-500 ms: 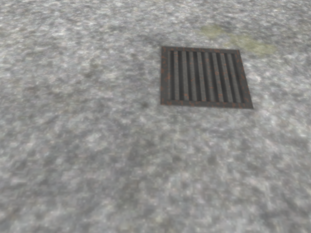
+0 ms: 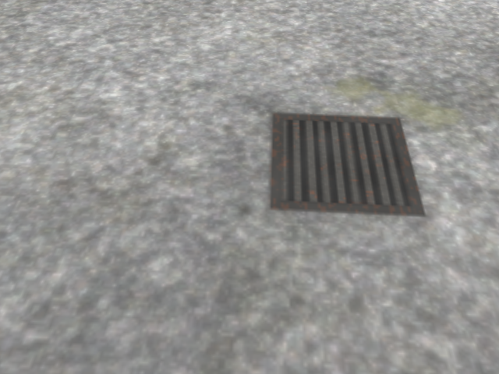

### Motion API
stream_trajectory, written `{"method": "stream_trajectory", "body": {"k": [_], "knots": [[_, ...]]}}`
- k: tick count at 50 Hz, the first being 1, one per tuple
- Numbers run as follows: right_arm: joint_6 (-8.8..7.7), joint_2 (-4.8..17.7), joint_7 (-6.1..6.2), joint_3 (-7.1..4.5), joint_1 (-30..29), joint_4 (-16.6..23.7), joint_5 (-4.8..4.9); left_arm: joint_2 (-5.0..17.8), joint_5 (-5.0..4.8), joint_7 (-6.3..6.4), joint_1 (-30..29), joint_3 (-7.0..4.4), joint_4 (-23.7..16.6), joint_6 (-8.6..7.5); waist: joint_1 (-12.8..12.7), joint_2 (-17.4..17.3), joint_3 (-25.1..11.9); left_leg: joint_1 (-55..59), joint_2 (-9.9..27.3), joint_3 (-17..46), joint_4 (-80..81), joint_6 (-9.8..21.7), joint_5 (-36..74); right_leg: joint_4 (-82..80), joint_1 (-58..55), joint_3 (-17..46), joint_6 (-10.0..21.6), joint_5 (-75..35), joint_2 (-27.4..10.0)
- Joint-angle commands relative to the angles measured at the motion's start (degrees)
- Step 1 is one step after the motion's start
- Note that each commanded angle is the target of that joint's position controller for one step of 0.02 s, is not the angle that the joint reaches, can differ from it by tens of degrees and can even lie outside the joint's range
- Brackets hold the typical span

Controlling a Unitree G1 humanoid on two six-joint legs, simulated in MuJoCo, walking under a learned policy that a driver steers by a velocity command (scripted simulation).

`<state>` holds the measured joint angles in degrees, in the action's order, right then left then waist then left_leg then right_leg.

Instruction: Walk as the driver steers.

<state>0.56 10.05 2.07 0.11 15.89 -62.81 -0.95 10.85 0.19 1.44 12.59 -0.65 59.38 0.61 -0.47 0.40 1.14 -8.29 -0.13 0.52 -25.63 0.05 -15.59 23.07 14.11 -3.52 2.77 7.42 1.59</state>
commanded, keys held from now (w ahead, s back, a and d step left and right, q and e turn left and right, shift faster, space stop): w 0.60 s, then w+e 0.06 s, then e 0.26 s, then no key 0.08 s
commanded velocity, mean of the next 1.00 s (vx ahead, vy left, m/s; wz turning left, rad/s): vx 0.32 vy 0.00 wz -0.12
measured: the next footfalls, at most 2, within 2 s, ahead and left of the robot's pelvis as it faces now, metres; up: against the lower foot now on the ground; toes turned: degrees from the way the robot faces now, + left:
left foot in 0.76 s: +0.46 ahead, +0.07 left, +0.00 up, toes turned -6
right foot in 1.22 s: +0.43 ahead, -0.13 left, +0.00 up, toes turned -14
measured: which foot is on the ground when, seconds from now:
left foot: down 0.00-0.30, up 0.32-0.74, down 0.76-1.00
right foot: down 0.00-0.74, up 0.76-1.00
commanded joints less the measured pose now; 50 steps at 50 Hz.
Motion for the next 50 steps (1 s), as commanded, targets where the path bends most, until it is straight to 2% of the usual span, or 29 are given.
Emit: {"method": "stream_trajectory", "body": {"k": [1,3,4,5,7,11,13,14,15,16,17,18,19,21,24,29,32,34,36,37,38,39,40,41,42,43,45,47,50], "knots": [[-1.18,6.2,0.26,-1.13,3.3,0.1,0.24,5.5,0.41,-0.21,3.1,-1.35,-0.1,-0.44,-0.7,-4.6,2.1,-8.5,4.6,7.0,10.9,3.3,-13.0,-1.6,-5.0,6.0,0.6,12.3,-4.0],[-0.88,8.0,0.04,-2.08,4.6,0.5,0.15,5.5,0.78,-0.64,1.9,-1.63,-0.5,-0.41,0.4,-5.5,4.9,-8.3,6.2,10.8,13.3,6.2,-26.2,2.9,1.9,3.7,1.4,21.9,-1.3],[-0.78,8.8,0.02,-2.54,6.4,0.2,0.19,4.2,0.93,-0.96,0.2,-1.44,-1.3,-0.53,1.5,-7.5,7.1,-6.9,9.1,15.0,16.1,8.0,-30.1,7.0,6.4,1.7,1.0,20.6,0.2],[-0.82,9.4,0.10,-3.04,7.4,-0.1,0.17,2.9,1.35,-1.29,-1.3,-1.19,-2.0,-0.83,2.3,-9.8,8.8,-5.3,13.0,19.2,19.0,10.0,-30.9,12.3,9.8,-0.4,0.6,16.1,0.7],[-1.36,9.3,0.09,-3.57,7.9,-0.2,-0.18,3.7,1.76,-1.78,-2.6,-1.54,-3.4,-1.80,2.5,-9.0,9.2,-1.6,16.6,21.8,20.7,12.4,-25.2,18.8,15.1,1.1,0.9,14.6,-2.3],[-2.88,9.0,-0.42,-4.16,6.8,-0.1,-0.13,4.1,1.01,-2.43,-2.1,-2.10,-4.6,-3.82,1.1,-7.4,7.7,0.4,13.9,15.3,16.7,11.6,-14.7,12.2,10.7,-0.1,1.3,14.5,-2.6],[-3.08,9.1,-0.67,-4.43,4.4,0.6,0.29,3.0,0.57,-2.27,5.8,-2.37,-1.9,-4.26,-2.7,-5.2,6.4,-7.9,10.6,10.2,11.0,10.0,-11.1,3.3,-4.8,-3.0,1.5,9.1,0.3],[-3.43,8.0,-0.81,-4.18,3.8,1.1,0.04,4.4,0.64,-1.80,12.6,-3.05,0.4,-4.56,-5.1,-1.9,4.5,-13.9,8.0,7.1,4.1,8.7,-8.3,0.7,-15.1,-0.1,1.8,10.2,-0.4],[-4.01,3.9,-1.45,-3.02,1.8,3.2,0.29,9.4,1.36,-1.02,20.2,-4.37,1.8,-5.07,-8.0,11.0,1.8,-22.9,1.3,-0.9,-14.2,5.8,-6.9,-9.3,-23.5,19.0,4.8,22.8,-13.0],[-4.29,4.2,-1.92,-3.20,0.2,5.6,-0.38,13.7,0.88,-1.10,25.9,-5.34,3.7,-4.53,-8.3,18.7,1.5,-33.0,-3.7,-4.2,-28.2,5.1,-16.0,-16.7,-25.3,38.8,10.0,31.3,-23.1],[-4.13,7.1,-2.29,-3.94,-2.2,6.2,-1.68,10.2,1.24,-0.97,20.2,-4.31,2.5,-4.13,-4.7,8.4,5.4,-34.7,0.9,0.3,-36.1,6.2,-13.2,-15.7,-19.5,36.9,10.8,32.3,-23.3],[-4.34,5.8,-2.98,-3.74,-2.7,6.0,-1.35,8.2,1.22,-1.21,14.6,-3.73,0.4,-4.43,-2.4,3.6,6.9,-34.0,2.9,1.5,-37.4,6.4,-7.2,-15.6,-15.0,31.8,9.8,28.9,-20.9],[-4.63,4.6,-3.43,-3.51,-1.9,5.5,-0.83,7.5,1.13,-1.25,11.5,-3.45,-0.8,-4.84,-0.7,2.3,6.6,-31.9,4.3,1.4,-36.3,6.0,-2.8,-16.5,-13.0,26.6,8.6,22.7,-18.5],[-4.34,4.5,-3.90,-3.63,-1.5,5.1,-1.25,5.5,0.79,-0.91,11.0,-2.65,-0.6,-5.79,0.4,2.6,5.2,-29.6,5.1,0.0,-34.1,4.4,1.9,-17.0,-12.7,18.7,7.3,9.6,-15.1],[-3.39,4.2,-3.98,-3.67,-5.1,6.5,-1.16,5.1,0.64,-0.60,15.8,-2.10,1.5,-6.47,0.1,3.3,4.5,-31.9,4.5,-2.5,-31.4,2.6,4.7,-15.5,-15.4,12.6,7.8,-7.5,-13.7],[-3.05,2.7,-4.09,-2.58,-17.5,11.6,-0.42,5.0,0.78,-0.52,17.6,-1.59,2.3,-6.57,-1.8,4.6,6.7,-28.9,2.7,-5.9,-15.8,1.5,11.0,-15.6,-12.7,7.0,8.0,-17.2,-11.7],[-3.10,3.6,-3.92,-2.60,-20.7,13.7,-0.15,5.7,0.73,-0.37,18.7,-1.73,3.1,-6.59,-2.1,4.8,7.3,-24.7,1.7,-6.5,-10.1,3.0,12.3,-14.7,-13.6,7.8,8.2,-22.0,-13.1],[-3.60,4.6,-3.40,-3.00,-18.4,13.8,-0.14,6.3,0.90,-0.22,16.8,-1.90,3.0,-6.44,-0.2,4.1,6.5,-20.8,0.5,-5.8,-7.7,4.5,11.2,-10.1,-15.5,7.8,7.5,-33.0,-13.6],[-4.85,6.4,-2.25,-3.98,-6.4,9.9,-0.24,7.2,0.79,-0.12,14.7,-2.16,2.6,-6.29,4.3,3.7,0.4,-7.8,-2.8,-6.3,-3.9,5.9,12.2,3.5,-16.3,7.1,5.0,-47.8,-11.2],[-5.81,8.2,-1.57,-4.74,1.7,7.7,-1.03,7.3,-0.03,-0.20,13.6,-2.16,2.1,-6.27,7.7,2.9,-4.0,4.4,-0.3,-4.6,-0.2,6.7,20.2,14.5,-10.8,6.1,3.4,-41.1,-8.6],[-6.41,13.6,-0.87,-5.98,9.3,7.1,-2.58,4.7,-0.85,-0.23,14.3,-1.55,-0.1,-6.22,8.6,-3.2,-12.2,19.3,13.9,7.7,-3.2,8.4,34.8,31.0,0.5,4.0,2.1,-15.6,-4.3],[-5.81,17.6,-1.51,-6.69,7.6,8.7,-2.18,-0.3,-3.43,0.63,23.5,-1.07,0.0,-5.06,4.1,-14.3,-22.5,29.5,30.3,26.9,-1.8,18.1,54.1,51.7,13.2,2.3,0.8,29.4,4.1],[-4.96,14.2,-1.80,-6.23,4.9,10.1,0.26,5.2,-0.72,1.10,20.6,-2.84,0.8,-4.11,3.3,-2.8,-20.2,21.6,26.2,23.6,-0.9,16.9,55.3,53.8,11.9,7.9,1.4,24.1,0.2],[-4.74,10.4,-1.55,-5.17,-1.8,11.1,0.51,3.9,-0.23,0.84,16.5,-2.94,-0.5,-3.66,1.7,-4.6,-13.5,13.9,25.0,17.1,2.3,17.0,44.4,54.1,14.7,6.0,0.7,20.5,-0.9],[-4.74,6.8,-1.26,-4.10,-4.8,11.6,0.41,3.6,0.76,0.44,12.9,-3.10,-1.2,-3.24,0.9,-2.9,-6.5,5.8,21.3,11.1,5.8,14.6,39.8,51.4,15.1,5.4,0.3,17.8,-3.3],[-4.86,5.3,-0.66,-3.58,-5.1,11.3,0.34,4.0,1.48,-0.20,11.0,-3.81,-1.8,-2.56,0.3,-4.7,-3.5,1.3,18.8,6.4,7.3,12.6,38.7,48.9,14.3,5.6,0.0,16.1,-4.4],[-5.07,5.1,0.02,-3.32,-3.1,10.5,0.02,2.5,1.63,-1.01,12.3,-4.13,-2.2,-0.92,-1.5,-5.3,-2.8,-4.3,17.1,0.9,8.6,11.4,40.7,46.8,10.5,4.5,-0.8,14.4,-4.0],[-5.60,6.6,-0.02,-3.51,-2.4,10.6,-0.28,1.5,1.49,-1.16,12.0,-4.17,-2.9,0.19,-2.6,-4.6,-3.9,-5.6,17.3,-1.2,9.2,12.6,41.1,45.1,10.4,3.9,-1.1,13.1,-3.3],[-5.52,7.2,-0.16,-3.37,-2.7,10.7,-0.63,1.4,1.98,-1.39,7.7,-3.87,-5.0,1.30,-2.8,-6.1,-3.0,-6.7,16.5,-3.9,10.3,12.9,35.3,35.5,11.6,3.5,-1.3,9.5,-3.9]]}}
Velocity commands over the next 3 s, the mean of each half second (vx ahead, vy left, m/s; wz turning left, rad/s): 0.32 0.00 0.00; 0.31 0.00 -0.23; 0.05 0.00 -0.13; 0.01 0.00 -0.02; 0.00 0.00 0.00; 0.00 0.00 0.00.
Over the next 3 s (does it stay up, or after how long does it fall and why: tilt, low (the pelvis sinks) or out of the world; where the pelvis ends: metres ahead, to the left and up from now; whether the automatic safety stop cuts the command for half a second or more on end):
stays up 0.42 -0.04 0.00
